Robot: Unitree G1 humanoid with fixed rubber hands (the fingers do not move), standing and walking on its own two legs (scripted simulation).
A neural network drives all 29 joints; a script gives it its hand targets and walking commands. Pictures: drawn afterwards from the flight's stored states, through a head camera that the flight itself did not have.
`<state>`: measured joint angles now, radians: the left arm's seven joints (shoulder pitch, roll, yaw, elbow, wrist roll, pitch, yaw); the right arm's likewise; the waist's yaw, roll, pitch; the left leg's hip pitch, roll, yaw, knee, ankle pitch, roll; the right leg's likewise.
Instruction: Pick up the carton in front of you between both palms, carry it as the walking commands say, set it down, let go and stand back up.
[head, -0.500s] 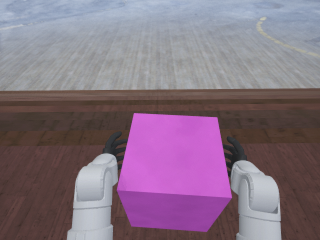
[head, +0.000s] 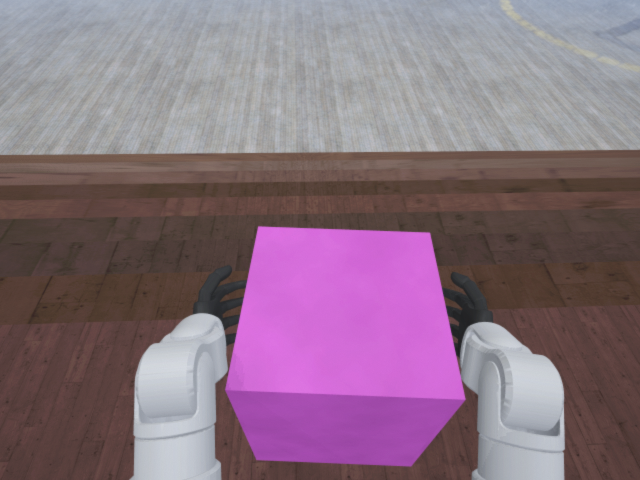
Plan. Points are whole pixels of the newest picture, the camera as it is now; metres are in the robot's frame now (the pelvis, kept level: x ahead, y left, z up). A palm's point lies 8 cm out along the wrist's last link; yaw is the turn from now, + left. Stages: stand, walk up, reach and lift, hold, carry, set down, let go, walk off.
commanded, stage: carry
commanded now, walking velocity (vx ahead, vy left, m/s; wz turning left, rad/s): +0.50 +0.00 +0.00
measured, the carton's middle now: (338, 352) +0.28 +0.00 +0.00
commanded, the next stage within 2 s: none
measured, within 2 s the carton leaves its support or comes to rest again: neither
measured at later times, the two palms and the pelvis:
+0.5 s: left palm (249, 145) +0.61 +0.14 +0.09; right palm (421, 141) +0.64 -0.15 +0.08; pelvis +0.33 -0.04 -0.01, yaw +3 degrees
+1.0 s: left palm (257, 48) +1.02 +0.18 +0.07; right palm (381, 52) +1.01 -0.12 +0.08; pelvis +0.63 +0.03 -0.01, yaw +2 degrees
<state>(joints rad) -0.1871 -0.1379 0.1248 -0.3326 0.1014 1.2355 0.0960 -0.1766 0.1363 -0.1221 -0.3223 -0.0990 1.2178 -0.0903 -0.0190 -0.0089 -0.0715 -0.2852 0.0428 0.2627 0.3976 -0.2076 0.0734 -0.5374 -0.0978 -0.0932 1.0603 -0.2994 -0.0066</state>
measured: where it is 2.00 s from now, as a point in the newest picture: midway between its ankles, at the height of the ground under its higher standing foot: (336, 246)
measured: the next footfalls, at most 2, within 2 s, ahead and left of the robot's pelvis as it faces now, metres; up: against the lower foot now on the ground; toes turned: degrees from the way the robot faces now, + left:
right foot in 0.26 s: +0.37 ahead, -0.10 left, +0.00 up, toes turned -10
left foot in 0.74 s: +0.66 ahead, +0.09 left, +0.00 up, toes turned +8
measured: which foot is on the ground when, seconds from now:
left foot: down 0.00-0.30, up 0.32-0.72, down 0.74-1.00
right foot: up 0.00-0.24, down 0.26-0.74, up 0.76-1.00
